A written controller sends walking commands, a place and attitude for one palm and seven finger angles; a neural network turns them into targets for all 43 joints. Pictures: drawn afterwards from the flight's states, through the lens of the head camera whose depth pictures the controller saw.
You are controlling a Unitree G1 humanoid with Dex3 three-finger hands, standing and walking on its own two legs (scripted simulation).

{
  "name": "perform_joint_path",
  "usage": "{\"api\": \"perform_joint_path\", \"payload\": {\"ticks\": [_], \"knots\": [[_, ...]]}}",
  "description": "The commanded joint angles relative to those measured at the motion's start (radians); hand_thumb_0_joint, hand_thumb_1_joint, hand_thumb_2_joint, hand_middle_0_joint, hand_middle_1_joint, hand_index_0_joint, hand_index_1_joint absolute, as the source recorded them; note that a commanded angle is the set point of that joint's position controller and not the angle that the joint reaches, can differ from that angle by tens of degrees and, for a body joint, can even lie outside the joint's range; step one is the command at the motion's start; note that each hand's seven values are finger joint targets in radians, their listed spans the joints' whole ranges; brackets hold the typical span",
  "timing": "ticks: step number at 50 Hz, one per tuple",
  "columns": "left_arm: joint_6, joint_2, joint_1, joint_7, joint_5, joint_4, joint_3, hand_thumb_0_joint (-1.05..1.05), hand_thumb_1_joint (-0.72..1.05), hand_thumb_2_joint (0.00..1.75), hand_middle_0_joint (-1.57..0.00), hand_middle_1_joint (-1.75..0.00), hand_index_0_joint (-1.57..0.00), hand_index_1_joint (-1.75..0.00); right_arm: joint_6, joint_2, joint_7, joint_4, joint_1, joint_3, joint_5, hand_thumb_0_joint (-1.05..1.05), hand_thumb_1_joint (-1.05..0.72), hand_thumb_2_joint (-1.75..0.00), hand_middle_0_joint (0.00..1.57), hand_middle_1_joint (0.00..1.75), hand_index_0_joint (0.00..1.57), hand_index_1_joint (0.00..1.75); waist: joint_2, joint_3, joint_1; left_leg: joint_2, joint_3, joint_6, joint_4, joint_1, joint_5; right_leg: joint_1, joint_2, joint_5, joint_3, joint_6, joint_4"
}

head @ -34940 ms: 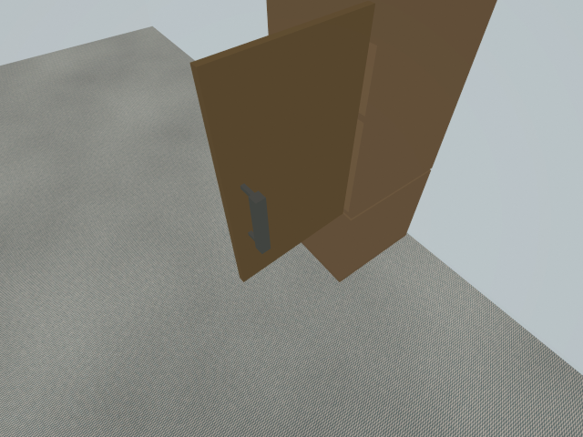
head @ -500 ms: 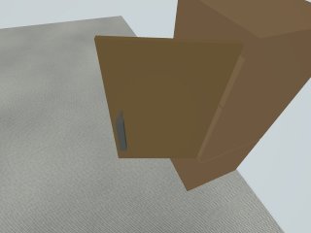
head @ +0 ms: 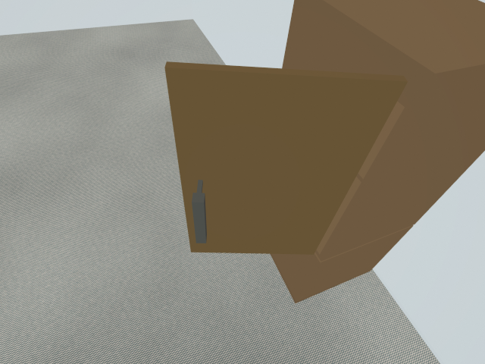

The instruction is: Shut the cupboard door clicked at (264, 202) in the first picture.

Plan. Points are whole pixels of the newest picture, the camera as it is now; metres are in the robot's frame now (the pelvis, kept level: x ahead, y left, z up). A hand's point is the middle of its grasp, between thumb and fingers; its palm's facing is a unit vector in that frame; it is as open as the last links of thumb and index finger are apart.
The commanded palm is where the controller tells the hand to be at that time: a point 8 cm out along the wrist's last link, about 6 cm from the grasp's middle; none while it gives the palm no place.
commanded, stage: come to a stop and stand still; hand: left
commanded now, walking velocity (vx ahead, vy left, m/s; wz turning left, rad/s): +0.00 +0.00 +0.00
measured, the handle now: (200, 212) +0.44 +0.13 -0.09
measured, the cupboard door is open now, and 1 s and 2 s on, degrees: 68 68 68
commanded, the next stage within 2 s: look again from close up in 0.30 s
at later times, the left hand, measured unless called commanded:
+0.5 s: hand out of the picture +0.02 +0.17 -0.18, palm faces -0.01 -0.98 -0.19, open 7.4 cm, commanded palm none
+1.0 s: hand out of the picture +0.00 +0.15 -0.18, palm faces +0.01 -0.99 -0.15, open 7.4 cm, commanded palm none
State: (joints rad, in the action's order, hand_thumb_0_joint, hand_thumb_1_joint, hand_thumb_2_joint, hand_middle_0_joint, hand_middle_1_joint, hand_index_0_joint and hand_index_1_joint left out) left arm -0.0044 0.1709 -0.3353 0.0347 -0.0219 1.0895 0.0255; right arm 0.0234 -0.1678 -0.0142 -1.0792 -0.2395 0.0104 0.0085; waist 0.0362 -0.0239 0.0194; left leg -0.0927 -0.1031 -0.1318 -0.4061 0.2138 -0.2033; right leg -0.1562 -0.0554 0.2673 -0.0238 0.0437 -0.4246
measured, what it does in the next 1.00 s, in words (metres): stands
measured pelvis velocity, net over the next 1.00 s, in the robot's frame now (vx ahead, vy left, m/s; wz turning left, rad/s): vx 0.02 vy -0.01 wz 0.00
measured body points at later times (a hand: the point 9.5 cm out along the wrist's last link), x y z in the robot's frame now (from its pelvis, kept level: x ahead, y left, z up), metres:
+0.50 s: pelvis +0.01 +0.00 +0.00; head +0.03 +0.02 +0.45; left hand +0.02 +0.23 -0.17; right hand +0.01 -0.23 -0.15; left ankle +0.01 +0.03 -0.74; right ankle -0.03 -0.16 -0.74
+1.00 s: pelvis +0.02 -0.01 +0.00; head +0.03 +0.01 +0.45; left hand +0.00 +0.20 -0.17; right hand +0.03 -0.24 -0.15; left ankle +0.01 +0.03 -0.74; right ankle -0.03 -0.16 -0.74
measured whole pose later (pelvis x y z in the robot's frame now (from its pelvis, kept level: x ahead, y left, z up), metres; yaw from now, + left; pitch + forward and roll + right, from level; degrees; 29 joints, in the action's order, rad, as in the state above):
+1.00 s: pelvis +0.02 -0.01 +0.00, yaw +0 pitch +0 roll +0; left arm 0.00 0.16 -0.30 0.04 -0.02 1.11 0.02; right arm 0.03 -0.15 -0.03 -1.14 -0.25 0.01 0.01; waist 0.04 -0.04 0.01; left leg -0.09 -0.10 -0.11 -0.38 0.17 -0.22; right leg -0.11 -0.05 0.29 -0.03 0.04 -0.41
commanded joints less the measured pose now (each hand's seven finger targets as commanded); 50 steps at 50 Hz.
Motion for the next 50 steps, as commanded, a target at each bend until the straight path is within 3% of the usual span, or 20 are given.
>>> {"api": "perform_joint_path", "payload": {"ticks": [1, 4, 9, 12, 15, 23, 33, 50], "knots": [[-0.009, 0.089, -0.06, 0.013, 0.004, -0.016, -0.019, 0.0, 0.9, 0.9, -0.2, -0.3, -0.2, -0.3, 0.018, -0.127, -0.016, 0.022, -0.054, -0.023, -0.002, 0.0, -0.9, -0.9, 0.2, 0.3, 0.2, 0.3, -0.05, -0.003, -0.017, 0.212, 0.225, 0.072, 0.118, -0.072, 0.143, -0.059, -0.048, -0.073, 0.046, -0.061, 0.03], [-0.007, 0.088, -0.051, 0.014, 0.004, -0.014, -0.02, 0.0, 0.9, 0.9, -0.2, -0.3, -0.2, -0.3, 0.019, -0.123, -0.019, 0.015, -0.054, -0.022, -0.003, 0.0, -0.9, -0.9, 0.2, 0.3, 0.2, 0.3, -0.052, -0.017, -0.016, 0.212, 0.215, 0.073, 0.105, -0.074, 0.214, -0.054, -0.048, -0.086, 0.046, -0.059, 0.03], [0.0, 0.088, -0.039, 0.015, 0.004, -0.012, -0.023, 0.0, 0.9, 0.9, -0.2, -0.3, -0.2, -0.3, 0.018, -0.123, -0.023, 0.007, -0.056, -0.022, -0.001, 0.0, -0.9, -0.9, 0.2, 0.3, 0.2, 0.3, -0.049, -0.034, -0.014, 0.217, 0.225, 0.082, 0.12, -0.068, 0.208, -0.053, -0.048, -0.067, 0.041, -0.056, 0.024], [0.004, 0.087, -0.034, 0.014, 0.005, -0.013, -0.024, 0.0, 0.9, 0.9, -0.2, -0.3, -0.2, -0.3, 0.017, -0.124, -0.023, 0.002, -0.057, -0.023, 0.001, 0.0, -0.9, -0.9, 0.2, 0.3, 0.2, 0.3, -0.061, -0.028, -0.014, 0.222, 0.238, 0.091, 0.136, -0.082, 0.18, -0.06, -0.044, -0.051, 0.042, -0.057, 0.016], [0.001, 0.092, -0.029, 0.015, 0.006, -0.015, -0.026, 0.0, 0.9, 0.9, -0.2, -0.3, -0.2, -0.3, 0.02, -0.121, -0.024, -0.004, -0.064, -0.022, 0.0, 0.0, -0.9, -0.9, 0.2, 0.3, 0.2, 0.3, -0.049, -0.002, -0.014, 0.215, 0.223, 0.088, 0.113, -0.099, 0.251, -0.039, -0.049, -0.075, 0.045, -0.06, 0.019], [-0.001, 0.091, -0.021, 0.014, 0.006, -0.014, -0.028, 0.0, 0.9, 0.9, -0.2, -0.3, -0.2, -0.3, 0.019, -0.109, -0.023, -0.018, -0.067, -0.021, -0.001, 0.0, -0.9, -0.9, 0.2, 0.3, 0.2, 0.3, -0.019, -0.023, -0.01, 0.207, 0.208, 0.073, 0.109, -0.07, 0.211, -0.018, -0.058, -0.096, 0.048, -0.062, 0.042], [-0.003, 0.081, -0.027, 0.014, 0.006, -0.005, -0.025, 0.0, 0.9, 0.9, -0.2, -0.3, -0.2, -0.3, 0.017, -0.097, -0.021, -0.032, -0.072, -0.02, -0.003, 0.0, -0.9, -0.9, 0.2, 0.3, 0.2, 0.3, -0.025, -0.045, -0.013, 0.201, 0.202, 0.069, 0.121, -0.056, 0.136, -0.022, -0.059, -0.085, 0.053, -0.062, 0.056], [-0.007, 0.072, -0.046, 0.013, 0.007, 0.009, -0.023, 0.0, 0.9, 0.9, -0.2, -0.3, -0.2, -0.3, 0.019, -0.099, -0.023, -0.034, -0.064, -0.018, -0.002, 0.0, -0.9, -0.9, 0.2, 0.3, 0.2, 0.3, -0.033, -0.038, -0.016, 0.197, 0.202, 0.07, 0.116, -0.079, 0.154, -0.027, -0.063, -0.091, 0.053, -0.062, 0.065]]}}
